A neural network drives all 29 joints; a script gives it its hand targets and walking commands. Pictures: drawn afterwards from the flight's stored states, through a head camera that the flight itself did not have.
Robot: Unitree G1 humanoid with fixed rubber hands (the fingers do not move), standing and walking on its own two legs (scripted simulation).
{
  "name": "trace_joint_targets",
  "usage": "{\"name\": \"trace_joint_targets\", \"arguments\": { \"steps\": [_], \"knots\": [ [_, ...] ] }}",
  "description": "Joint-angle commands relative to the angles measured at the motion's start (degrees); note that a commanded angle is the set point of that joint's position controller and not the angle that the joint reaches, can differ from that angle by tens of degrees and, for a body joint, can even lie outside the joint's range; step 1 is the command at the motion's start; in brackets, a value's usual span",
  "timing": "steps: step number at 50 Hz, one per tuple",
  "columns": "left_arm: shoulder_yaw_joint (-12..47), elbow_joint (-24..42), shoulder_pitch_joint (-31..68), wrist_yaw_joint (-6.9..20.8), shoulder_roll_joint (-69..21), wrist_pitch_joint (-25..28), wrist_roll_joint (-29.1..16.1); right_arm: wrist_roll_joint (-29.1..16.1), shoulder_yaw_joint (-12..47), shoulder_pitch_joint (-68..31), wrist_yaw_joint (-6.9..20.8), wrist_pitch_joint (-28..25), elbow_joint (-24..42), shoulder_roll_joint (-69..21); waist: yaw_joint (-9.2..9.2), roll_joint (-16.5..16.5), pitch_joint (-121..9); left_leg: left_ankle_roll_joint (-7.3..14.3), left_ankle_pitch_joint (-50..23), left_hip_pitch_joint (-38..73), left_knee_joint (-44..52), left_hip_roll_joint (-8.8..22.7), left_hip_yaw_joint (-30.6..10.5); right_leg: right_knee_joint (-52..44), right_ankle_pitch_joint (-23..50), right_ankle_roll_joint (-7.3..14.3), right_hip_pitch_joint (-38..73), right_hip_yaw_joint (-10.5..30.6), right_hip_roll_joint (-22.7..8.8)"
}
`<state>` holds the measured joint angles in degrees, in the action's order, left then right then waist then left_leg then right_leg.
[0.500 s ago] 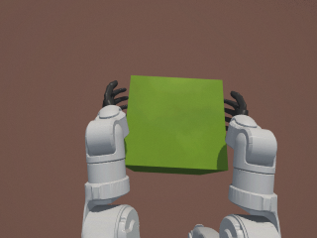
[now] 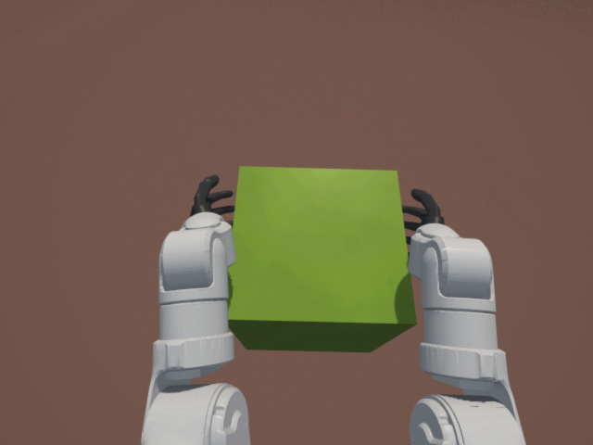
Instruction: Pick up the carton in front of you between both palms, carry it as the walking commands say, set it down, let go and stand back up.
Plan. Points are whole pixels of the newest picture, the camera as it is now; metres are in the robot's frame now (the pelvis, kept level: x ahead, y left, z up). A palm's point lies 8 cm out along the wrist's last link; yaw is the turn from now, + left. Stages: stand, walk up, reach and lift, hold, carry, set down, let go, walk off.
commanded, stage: carry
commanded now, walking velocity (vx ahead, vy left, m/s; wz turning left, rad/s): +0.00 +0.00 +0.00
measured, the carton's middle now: (312, 270) +0.36 +0.02 +0.01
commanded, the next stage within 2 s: none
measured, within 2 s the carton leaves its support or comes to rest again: neither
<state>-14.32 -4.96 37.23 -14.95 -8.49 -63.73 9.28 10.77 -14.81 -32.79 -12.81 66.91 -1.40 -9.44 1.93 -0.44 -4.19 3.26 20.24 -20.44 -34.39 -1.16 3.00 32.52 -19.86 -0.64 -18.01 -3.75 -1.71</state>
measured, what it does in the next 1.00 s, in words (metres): walks ahead: right foot, then left foot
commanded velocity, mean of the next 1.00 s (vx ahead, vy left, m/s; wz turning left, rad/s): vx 0.00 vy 0.00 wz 0.00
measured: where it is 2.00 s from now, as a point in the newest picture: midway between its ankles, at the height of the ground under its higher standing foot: outside the picture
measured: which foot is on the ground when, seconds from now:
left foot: down 0.00-0.66, up 0.68-0.84, down 0.86-1.00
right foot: down 0.00-0.50, up 0.52-0.64, down 0.66-1.00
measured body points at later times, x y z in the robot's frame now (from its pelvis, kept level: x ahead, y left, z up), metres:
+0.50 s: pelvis +0.06 -0.01 +0.02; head +0.11 -0.01 +0.47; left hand +0.43 +0.13 +0.13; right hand +0.42 -0.16 +0.12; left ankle -0.03 +0.08 -0.71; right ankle -0.03 -0.13 -0.69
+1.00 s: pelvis +0.10 -0.06 +0.00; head +0.10 -0.06 +0.45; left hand +0.46 +0.09 +0.13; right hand +0.45 -0.20 +0.12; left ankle +0.08 +0.09 -0.73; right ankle +0.07 -0.09 -0.73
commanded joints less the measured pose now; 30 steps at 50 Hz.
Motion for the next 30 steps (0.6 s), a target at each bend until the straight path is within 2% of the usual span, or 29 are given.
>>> {"name": "trace_joint_targets", "arguments": {
  "steps": [1,2,3,4,5,6,7,8,9,10,11,12,13,14,15,17,18,19,20,21,22,23,24,25,26,27,28,29,30],
  "knots": [
    [35.54,-1.56,32.59,16.12,-62.00,-1.59,-23.48,-24.19,37.02,-42.58,13.36,-1.92,1.73,-55.68,-1.93,4.35,-26.65,1.39,-62.70,22.28,0.93,12.63,-9.04,4.14,15.87,1.73,0.95,0.84,-2.01],
    [34.71,-4.85,30.23,16.22,-62.97,-2.03,-23.63,-23.45,35.62,-42.58,13.05,-2.08,4.06,-53.37,-2.22,6.03,-26.77,1.39,-67.50,22.83,1.31,13.09,-8.76,3.73,12.72,1.42,0.92,0.45,-1.66],
    [34.71,-5.30,28.42,16.09,-61.67,-2.08,-22.61,-23.61,36.72,-42.68,12.93,-1.97,4.01,-53.83,-2.03,6.28,-26.46,1.91,-67.97,21.65,0.76,12.75,-8.96,1.31,11.35,1.11,1.65,0.36,-1.67],
    [33.24,-5.74,28.82,16.13,-61.93,-1.97,-22.30,-23.73,36.82,-44.15,12.94,-1.92,4.15,-53.31,-1.76,5.09,-26.85,2.04,-64.59,21.79,0.39,11.61,-7.30,1.88,15.45,0.82,2.75,0.43,-2.15],
    [33.36,-6.01,27.39,16.01,-60.71,-1.95,-21.80,-24.52,37.34,-42.65,12.97,-1.80,1.47,-54.74,-1.85,4.19,-26.58,1.02,-63.64,20.98,0.55,10.80,-6.58,2.53,19.12,1.44,3.72,0.26,-1.78],
    [35.72,-1.87,30.24,15.87,-62.40,-1.58,-23.21,-25.04,38.10,-42.42,13.25,-2.19,4.71,-55.10,-1.62,4.53,-27.54,1.21,-61.43,20.13,0.07,10.93,-6.79,1.26,21.56,1.41,5.71,0.97,-2.92],
    [35.64,0.03,31.80,15.81,-61.44,-1.24,-22.76,-25.89,38.41,-43.21,13.56,-2.00,4.23,-55.28,-1.51,2.51,-27.81,0.33,-57.63,18.49,-0.34,10.32,-5.47,3.56,29.09,2.20,7.49,2.06,-4.01],
    [36.65,2.95,35.05,15.61,-61.83,-0.62,-24.27,-26.16,38.91,-42.98,13.61,-2.04,3.84,-56.93,-2.07,2.66,-28.09,-0.04,-56.23,18.62,-0.42,9.09,-5.99,3.96,30.90,2.63,6.63,1.76,-4.14],
    [37.18,0.17,33.06,15.52,-62.44,-1.16,-24.37,-26.46,39.49,-46.18,13.30,-2.35,5.89,-56.08,-2.25,3.03,-27.41,-0.05,-56.54,18.82,-0.84,8.76,-5.83,2.67,32.75,2.55,6.95,0.86,-3.49],
    [37.14,4.44,34.08,15.48,-60.91,-0.52,-24.71,-27.09,39.67,-45.54,13.20,-2.22,6.25,-57.26,-2.68,2.91,-28.57,-0.69,-58.44,21.48,-1.31,8.53,-4.67,4.44,33.98,2.53,5.58,0.71,-2.65],
    [36.83,1.05,32.96,15.41,-61.13,-1.48,-24.97,-26.16,38.09,-43.61,12.63,-2.06,4.69,-55.62,-2.27,2.43,-27.64,-0.80,-59.90,20.46,-3.28,6.49,-3.00,3.19,38.04,2.24,6.01,-1.18,-2.30],
    [38.71,2.34,31.22,15.51,-60.96,-1.58,-24.74,-26.14,39.70,-42.10,12.65,-2.24,7.01,-54.70,-2.53,4.27,-27.57,-0.64,-62.40,23.06,-3.29,6.32,-2.41,1.65,34.38,1.48,4.36,-2.50,-0.65],
    [37.82,1.55,31.15,15.54,-61.12,-1.38,-24.21,-26.58,39.85,-42.70,12.84,-2.05,6.99,-55.19,-2.63,3.14,-26.69,-0.28,-62.49,22.35,-3.52,7.25,-3.24,1.20,34.58,1.72,5.52,-0.93,-1.80],
    [37.32,2.45,29.51,15.52,-59.80,-1.72,-23.04,-25.90,39.87,-39.53,12.96,-1.79,5.56,-56.09,-2.70,1.78,-26.57,-1.17,-64.64,21.28,-2.68,7.14,-4.00,2.38,35.11,1.88,5.48,-1.24,-0.93],
    [37.49,2.16,29.69,15.69,-59.54,-1.74,-23.64,-26.57,40.31,-42.10,12.82,-1.81,6.54,-55.20,-2.25,0.43,-27.27,-0.23,-60.24,20.71,-3.56,6.79,-3.14,2.71,38.76,2.02,7.15,-0.30,-2.01],
    [39.75,7.70,32.97,15.48,-59.24,-1.25,-24.21,-26.72,41.02,-41.44,13.05,-1.91,8.09,-56.29,-2.22,0.33,-26.88,-1.26,-42.96,15.61,2.18,5.04,-0.94,0.06,44.54,2.77,13.57,0.82,-3.34],
    [38.81,5.47,33.76,15.44,-58.99,-1.60,-24.69,-26.16,40.59,-40.30,12.95,-1.64,5.22,-56.15,-1.91,-3.40,-24.75,-2.45,-39.22,11.25,4.31,3.49,1.15,3.70,50.70,3.43,15.82,0.03,-2.97],
    [39.90,5.48,31.31,15.61,-58.74,-1.71,-24.01,-26.40,41.46,-40.97,12.65,-1.91,6.75,-56.26,-1.58,-3.18,-25.18,-2.07,-40.22,10.53,5.07,2.48,1.70,3.28,53.20,2.98,17.18,-1.10,-1.44],
    [39.23,7.33,31.77,15.65,-59.00,-1.80,-24.07,-26.93,41.31,-39.87,12.73,-1.72,7.22,-56.59,-1.52,-5.05,-25.13,-2.46,-39.11,10.17,8.16,3.24,1.39,5.06,55.24,3.25,18.38,-0.63,-2.53],
    [39.95,4.14,30.45,15.84,-60.43,-2.13,-25.51,-26.27,41.09,-41.34,12.52,-1.81,9.97,-54.64,-1.70,-1.73,-25.15,-2.71,-44.70,15.48,9.58,2.39,2.28,6.35,52.35,3.29,14.68,-1.71,-1.56],
    [38.91,2.38,28.35,16.05,-57.65,-2.71,-22.81,-24.14,40.78,-39.29,12.04,-1.28,6.12,-52.97,-1.93,1.52,-23.51,-2.27,-56.23,22.03,6.49,3.42,1.22,4.67,46.95,2.09,8.93,-3.64,0.23],
    [38.89,1.77,27.73,16.18,-57.09,-2.55,-23.41,-24.56,40.31,-38.62,12.07,-1.26,5.70,-53.46,-2.89,5.90,-23.35,-1.45,-64.49,28.91,7.02,4.72,-0.04,4.98,34.31,2.12,1.92,-3.71,0.79],
    [40.15,1.68,27.58,16.17,-58.78,-2.66,-23.83,-24.37,40.61,-39.18,12.41,-1.56,7.50,-52.13,-3.45,11.70,-22.61,0.30,-76.97,39.39,3.86,9.16,-4.34,3.64,5.49,1.85,-10.36,-5.85,2.44],
    [40.81,5.85,30.28,16.26,-57.86,-2.00,-24.44,-24.96,40.44,-37.22,12.79,-1.47,5.99,-54.55,-5.05,12.70,-22.04,2.88,-86.04,47.05,1.59,12.27,-8.12,3.47,-5.71,1.44,-20.84,-6.01,3.14],
    [41.19,6.05,31.81,16.27,-58.78,-2.43,-24.72,-24.34,39.48,-37.51,12.75,-1.45,6.59,-53.31,-6.23,13.58,-22.54,4.71,-88.60,50.25,0.55,13.82,-9.54,4.74,-8.53,1.19,-24.26,-5.34,3.41],
    [39.12,2.54,29.51,16.07,-58.57,-2.87,-23.38,-24.60,41.22,-38.48,12.51,-1.50,6.78,-53.03,-6.91,12.63,-21.54,4.77,-85.42,51.88,-0.82,12.36,-8.89,0.82,-7.66,1.11,-27.42,-6.73,4.13],
    [38.65,2.76,28.27,16.20,-58.98,-3.10,-24.61,-25.23,41.15,-38.70,12.39,-1.73,8.38,-52.81,-6.39,10.89,-23.71,4.78,-81.72,47.78,-1.99,12.03,-9.52,-3.21,-0.99,1.19,-20.94,-5.76,3.54],
    [37.88,3.79,28.64,16.33,-57.88,-2.77,-23.74,-25.45,41.34,-40.76,12.35,-1.61,8.28,-53.97,-4.41,6.64,-24.62,3.73,-74.21,38.48,-3.94,9.81,-6.44,-10.39,10.29,1.54,-9.01,-5.51,3.72],
    [36.75,2.12,26.90,16.39,-57.12,-2.96,-22.79,-25.13,41.35,-40.01,12.46,-1.04,6.67,-53.23,-2.01,4.50,-25.91,0.88,-54.92,23.64,-3.97,7.89,-1.54,-13.65,28.82,2.37,8.89,-3.53,0.11]
  ]
}}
